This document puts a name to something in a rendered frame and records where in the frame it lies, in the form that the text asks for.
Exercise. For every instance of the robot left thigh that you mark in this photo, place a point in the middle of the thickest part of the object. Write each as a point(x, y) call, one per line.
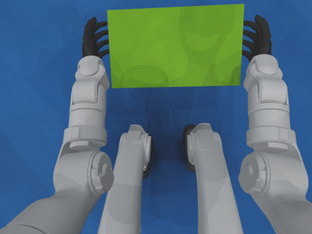
point(122, 209)

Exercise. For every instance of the left robot hand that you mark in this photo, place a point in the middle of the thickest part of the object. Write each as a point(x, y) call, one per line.
point(90, 47)

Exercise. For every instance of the right robot hand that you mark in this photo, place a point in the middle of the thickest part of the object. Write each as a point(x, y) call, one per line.
point(261, 39)

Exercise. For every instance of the left robot forearm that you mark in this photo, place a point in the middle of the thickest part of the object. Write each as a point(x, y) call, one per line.
point(86, 129)

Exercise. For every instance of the left robot foot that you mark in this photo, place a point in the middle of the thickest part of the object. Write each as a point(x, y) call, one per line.
point(146, 173)

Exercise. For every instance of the robot left upper arm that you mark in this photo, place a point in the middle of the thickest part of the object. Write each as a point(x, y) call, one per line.
point(79, 179)

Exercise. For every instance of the right robot forearm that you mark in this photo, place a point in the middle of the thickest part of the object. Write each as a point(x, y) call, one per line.
point(268, 109)

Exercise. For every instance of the robot right upper arm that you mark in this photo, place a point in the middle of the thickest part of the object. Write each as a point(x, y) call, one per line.
point(278, 184)

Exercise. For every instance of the carton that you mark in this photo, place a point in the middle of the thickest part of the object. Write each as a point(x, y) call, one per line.
point(176, 46)

